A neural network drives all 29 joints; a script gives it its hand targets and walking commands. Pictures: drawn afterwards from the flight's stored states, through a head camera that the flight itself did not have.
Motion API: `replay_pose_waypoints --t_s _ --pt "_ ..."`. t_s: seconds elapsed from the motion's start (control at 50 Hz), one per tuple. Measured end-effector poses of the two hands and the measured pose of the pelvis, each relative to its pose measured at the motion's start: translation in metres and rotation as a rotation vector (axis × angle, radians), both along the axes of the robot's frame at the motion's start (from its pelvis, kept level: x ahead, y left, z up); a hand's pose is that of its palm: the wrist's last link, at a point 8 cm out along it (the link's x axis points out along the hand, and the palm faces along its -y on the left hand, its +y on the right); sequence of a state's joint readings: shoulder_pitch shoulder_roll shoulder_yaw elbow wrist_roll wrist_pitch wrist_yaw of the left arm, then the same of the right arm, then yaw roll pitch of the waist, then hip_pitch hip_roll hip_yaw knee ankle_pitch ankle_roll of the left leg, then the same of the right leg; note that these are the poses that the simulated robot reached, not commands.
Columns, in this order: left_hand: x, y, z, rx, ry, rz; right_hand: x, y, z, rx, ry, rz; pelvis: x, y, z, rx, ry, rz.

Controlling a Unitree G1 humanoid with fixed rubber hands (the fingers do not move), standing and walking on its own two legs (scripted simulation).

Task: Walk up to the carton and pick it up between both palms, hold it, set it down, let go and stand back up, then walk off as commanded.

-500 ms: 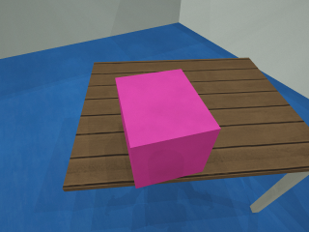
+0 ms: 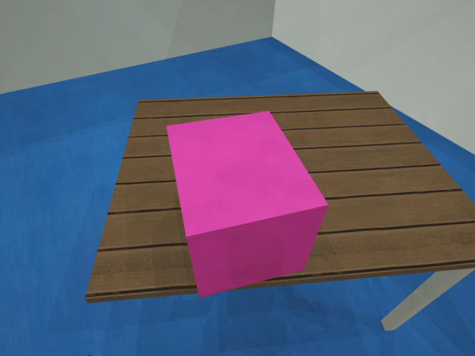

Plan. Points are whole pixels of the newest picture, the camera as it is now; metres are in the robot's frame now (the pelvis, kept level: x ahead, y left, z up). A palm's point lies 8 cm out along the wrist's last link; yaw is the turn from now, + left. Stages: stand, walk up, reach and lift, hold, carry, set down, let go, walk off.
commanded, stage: walk up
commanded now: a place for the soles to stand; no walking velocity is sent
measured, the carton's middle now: (236, 199) +0.47 +0.01 -0.02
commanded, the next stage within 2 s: reach and lift in 1.92 s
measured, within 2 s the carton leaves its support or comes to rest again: neither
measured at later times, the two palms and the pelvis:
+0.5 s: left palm out of the picture +0.08 +0.31 -0.11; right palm out of the picture +0.07 -0.31 -0.10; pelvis +0.01 +0.01 +0.00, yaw -1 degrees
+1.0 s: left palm out of the picture +0.13 +0.30 -0.11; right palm out of the picture +0.11 -0.32 -0.10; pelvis +0.04 +0.00 +0.00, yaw -1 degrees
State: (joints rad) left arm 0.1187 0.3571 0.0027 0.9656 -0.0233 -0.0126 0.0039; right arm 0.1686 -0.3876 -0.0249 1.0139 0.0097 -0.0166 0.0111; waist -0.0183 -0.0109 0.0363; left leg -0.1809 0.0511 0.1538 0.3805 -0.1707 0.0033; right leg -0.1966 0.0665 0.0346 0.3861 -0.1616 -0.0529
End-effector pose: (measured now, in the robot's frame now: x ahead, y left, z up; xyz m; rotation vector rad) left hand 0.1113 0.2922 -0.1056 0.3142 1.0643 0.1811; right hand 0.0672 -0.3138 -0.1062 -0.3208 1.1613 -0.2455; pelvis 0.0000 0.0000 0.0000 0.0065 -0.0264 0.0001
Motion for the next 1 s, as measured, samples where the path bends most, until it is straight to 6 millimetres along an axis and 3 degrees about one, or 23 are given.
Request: replay_pose_waypoints --t_s 0.16,0.4,0.64,0.74,1.0 --pt "0.000 0.008 0.001 0.012 0.005 0.008 0.002 0.002 0.002 -0.002 -0.010 0.004 0.000 0.001 0.000 -0.002 0.002 -0.004" --pt "-0.026 0.016 -0.007 0.014 0.075 0.030 0.003 0.006 0.002 -0.007 -0.009 0.008 0.000 0.005 -0.001 -0.005 0.002 -0.008" --pt "-0.042 0.014 -0.009 0.015 0.145 0.039 0.015 -0.002 0.004 -0.028 -0.015 0.011 0.019 0.002 -0.001 -0.006 0.011 -0.016" --pt "-0.032 0.011 -0.009 0.018 0.156 0.028 0.024 -0.003 0.004 -0.030 -0.014 0.013 0.028 0.001 0.000 -0.005 0.019 -0.020" --pt "0.018 0.004 -0.005 0.019 0.056 0.009 0.041 -0.008 0.008 -0.043 -0.040 -0.003 0.040 -0.003 -0.001 -0.008 0.009 -0.026"
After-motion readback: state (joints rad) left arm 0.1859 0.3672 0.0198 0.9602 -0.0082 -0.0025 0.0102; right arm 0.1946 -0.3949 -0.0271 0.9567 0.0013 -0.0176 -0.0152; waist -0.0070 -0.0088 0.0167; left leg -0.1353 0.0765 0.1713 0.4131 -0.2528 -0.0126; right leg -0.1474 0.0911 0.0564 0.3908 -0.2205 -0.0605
